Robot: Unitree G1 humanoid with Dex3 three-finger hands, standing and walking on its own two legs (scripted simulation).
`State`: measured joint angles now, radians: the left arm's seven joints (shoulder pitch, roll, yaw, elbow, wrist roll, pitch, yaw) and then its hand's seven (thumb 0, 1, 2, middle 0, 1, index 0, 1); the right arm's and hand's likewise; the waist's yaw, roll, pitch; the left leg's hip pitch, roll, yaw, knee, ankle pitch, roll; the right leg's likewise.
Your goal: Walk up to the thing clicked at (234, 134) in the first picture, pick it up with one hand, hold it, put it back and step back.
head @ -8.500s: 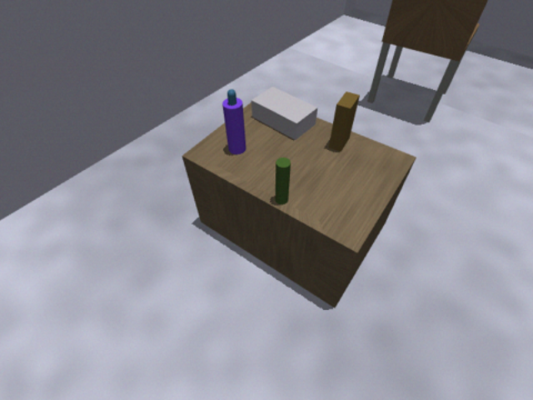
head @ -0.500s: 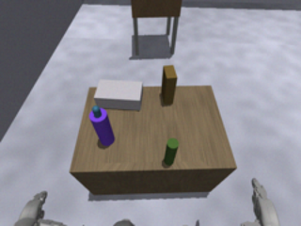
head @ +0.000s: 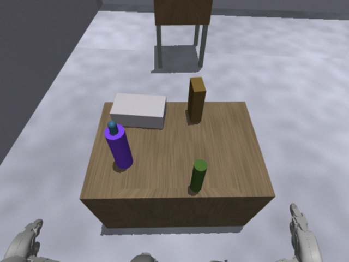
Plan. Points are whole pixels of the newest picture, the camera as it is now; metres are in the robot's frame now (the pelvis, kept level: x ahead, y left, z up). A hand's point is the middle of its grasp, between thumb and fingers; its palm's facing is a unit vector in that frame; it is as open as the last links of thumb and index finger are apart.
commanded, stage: go down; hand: left
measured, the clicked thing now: (118, 144) +0.52 +0.22 -0.16
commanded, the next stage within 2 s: approach in 1.34 s
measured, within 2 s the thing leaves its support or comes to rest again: neither
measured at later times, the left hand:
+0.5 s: hand (44, 239) +0.18 +0.30 -0.04, palm faces +0.16 -0.94 -0.31, open 17.6 cm
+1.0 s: hand (24, 178) +0.29 +0.36 +0.02, palm faces +0.24 -0.96 -0.17, open 17.6 cm
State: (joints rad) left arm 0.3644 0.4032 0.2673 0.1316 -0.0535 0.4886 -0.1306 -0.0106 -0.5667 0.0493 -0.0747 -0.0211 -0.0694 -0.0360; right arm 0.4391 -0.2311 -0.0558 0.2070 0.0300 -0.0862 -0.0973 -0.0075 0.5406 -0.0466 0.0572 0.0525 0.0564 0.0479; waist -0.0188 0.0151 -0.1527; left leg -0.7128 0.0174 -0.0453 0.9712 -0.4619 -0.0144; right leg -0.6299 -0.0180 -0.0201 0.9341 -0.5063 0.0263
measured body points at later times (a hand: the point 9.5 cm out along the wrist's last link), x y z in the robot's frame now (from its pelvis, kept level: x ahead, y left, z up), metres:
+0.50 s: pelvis +0.00 +0.00 -0.01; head +0.04 +0.01 +0.44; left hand +0.17 +0.35 -0.02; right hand +0.15 -0.25 -0.04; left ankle +0.01 +0.12 -0.68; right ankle -0.03 -0.14 -0.68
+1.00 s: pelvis -0.01 +0.01 +0.00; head +0.04 +0.03 +0.45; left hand +0.28 +0.41 +0.04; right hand +0.13 -0.26 -0.05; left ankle +0.01 +0.12 -0.68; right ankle -0.03 -0.14 -0.68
